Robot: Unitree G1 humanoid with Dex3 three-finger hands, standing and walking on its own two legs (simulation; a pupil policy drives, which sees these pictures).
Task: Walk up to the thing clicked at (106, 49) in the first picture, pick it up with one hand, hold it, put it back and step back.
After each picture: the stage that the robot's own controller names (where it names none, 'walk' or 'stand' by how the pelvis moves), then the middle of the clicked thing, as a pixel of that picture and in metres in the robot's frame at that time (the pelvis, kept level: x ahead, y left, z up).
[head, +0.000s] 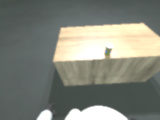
stand; (108, 49) +0.70 -0.13 -0.07
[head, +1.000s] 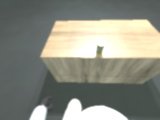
rise first; (100, 47) +0.64 -0.03 -0.04
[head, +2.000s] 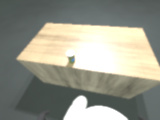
rise first; (71, 57) +0.48 +0.26 -0.05
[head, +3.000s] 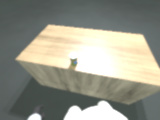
stand; (73, 59) +0.49 +0.17 -0.04
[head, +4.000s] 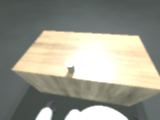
stand; (70, 67) +0.42 +0.21 -0.07
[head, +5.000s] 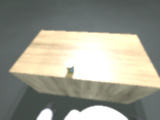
stand; (70, 67) +0.42 +0.21 -0.07
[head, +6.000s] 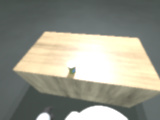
stand; (72, 67) +0.43 +0.20 -0.08
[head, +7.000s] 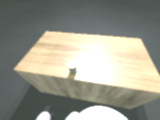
stand; (72, 68) +0.42 +0.19 -0.08
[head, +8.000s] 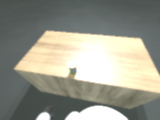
stand; (72, 68) +0.42 +0.19 -0.08
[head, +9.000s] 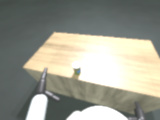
rise first; (77, 68) +0.42 +0.18 -0.07
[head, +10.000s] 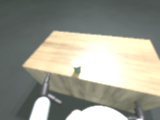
go down; (77, 67) +0.43 +0.18 -0.07
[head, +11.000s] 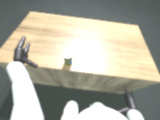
go down; (68, 58) +0.45 +0.16 -0.03
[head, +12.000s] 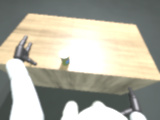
go down; (65, 58) +0.45 +0.18 -0.01
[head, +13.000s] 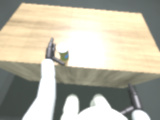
close in; (63, 52) +0.46 +0.18 +0.02
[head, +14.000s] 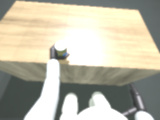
lift; (62, 50) +0.46 +0.17 +0.03
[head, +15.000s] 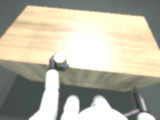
lift; (61, 61) +0.39 +0.20 +0.02
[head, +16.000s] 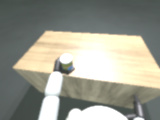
lift; (67, 64) +0.33 +0.17 +0.13
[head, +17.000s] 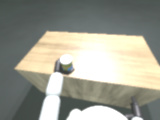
hold; (67, 65) +0.33 +0.17 +0.12
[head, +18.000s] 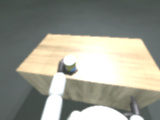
crouch; (70, 65) +0.32 +0.15 +0.13
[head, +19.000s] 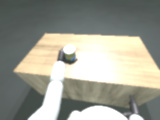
crouch; (70, 55) +0.39 +0.15 +0.16
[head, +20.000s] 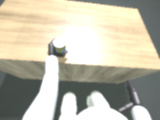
lower; (60, 47) +0.48 +0.17 +0.03
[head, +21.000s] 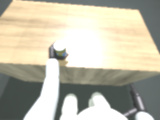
lower; (61, 50) +0.46 +0.17 +0.03
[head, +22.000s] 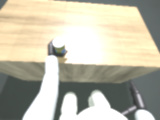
lower; (60, 47) +0.48 +0.17 +0.04
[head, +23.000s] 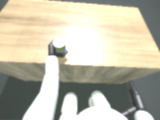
lower; (60, 47) +0.48 +0.17 +0.04
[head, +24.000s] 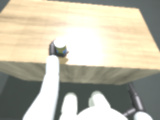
loosen; (61, 48) +0.48 +0.17 +0.04
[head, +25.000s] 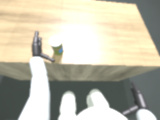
rise; (57, 46) +0.48 +0.18 +0.04
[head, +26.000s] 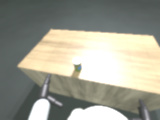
sink last; (77, 65) +0.43 +0.16 -0.02
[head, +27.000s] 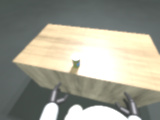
stand; (76, 61) +0.45 +0.16 -0.01
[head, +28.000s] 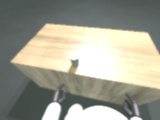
stand; (74, 60) +0.45 +0.17 -0.01
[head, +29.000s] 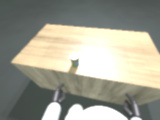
stand; (74, 60) +0.45 +0.17 -0.01
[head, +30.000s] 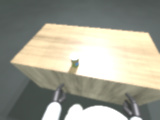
stand; (75, 60) +0.45 +0.17 -0.01
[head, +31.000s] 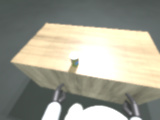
stand; (74, 60) +0.46 +0.17 -0.01
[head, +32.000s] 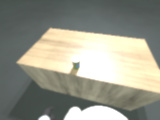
stand; (76, 63) +0.47 +0.17 -0.05
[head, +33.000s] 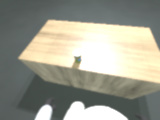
walk; (77, 56) +0.50 +0.16 -0.06
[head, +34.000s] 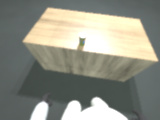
walk; (82, 39) +0.69 +0.14 -0.06
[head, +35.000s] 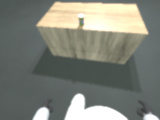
walk; (81, 20) +1.01 +0.22 -0.04
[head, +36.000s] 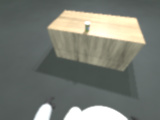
stand; (87, 27) +1.10 +0.14 -0.06
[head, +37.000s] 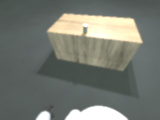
stand; (85, 29) +1.11 +0.16 -0.08
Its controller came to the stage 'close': yes
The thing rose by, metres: 0.21
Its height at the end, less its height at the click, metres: +0.00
